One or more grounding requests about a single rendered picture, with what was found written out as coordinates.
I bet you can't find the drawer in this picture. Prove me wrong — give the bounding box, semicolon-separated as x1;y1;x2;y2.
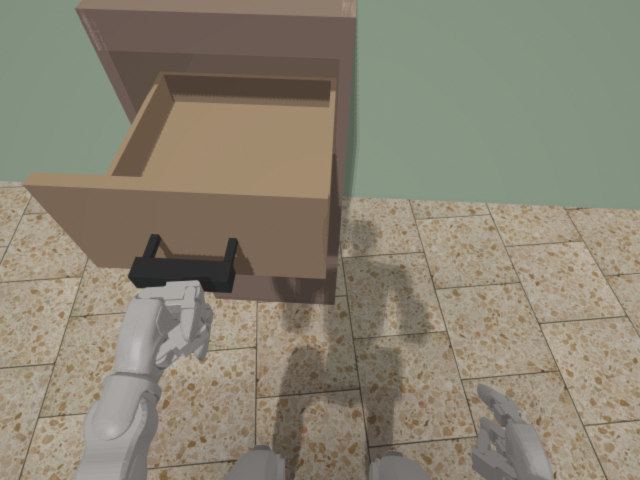
23;72;337;279

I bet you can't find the cabinet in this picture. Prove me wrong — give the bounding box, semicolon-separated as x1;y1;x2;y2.
75;0;356;305

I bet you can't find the robot left hand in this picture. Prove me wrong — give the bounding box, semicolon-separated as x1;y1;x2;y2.
114;280;214;382

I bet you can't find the right robot thigh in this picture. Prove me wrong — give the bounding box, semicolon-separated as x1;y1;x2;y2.
369;456;432;480

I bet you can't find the left robot thigh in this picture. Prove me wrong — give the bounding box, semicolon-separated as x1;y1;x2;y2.
225;450;285;480

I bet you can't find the handle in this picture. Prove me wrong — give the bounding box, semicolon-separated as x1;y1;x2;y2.
128;234;238;293

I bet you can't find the left robot forearm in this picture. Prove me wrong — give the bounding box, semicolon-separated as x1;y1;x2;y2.
72;373;162;480

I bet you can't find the robot thigh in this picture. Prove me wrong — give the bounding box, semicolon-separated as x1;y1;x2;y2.
369;456;432;480
225;450;285;480

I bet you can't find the robot right hand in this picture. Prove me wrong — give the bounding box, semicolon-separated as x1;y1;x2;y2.
472;384;554;480

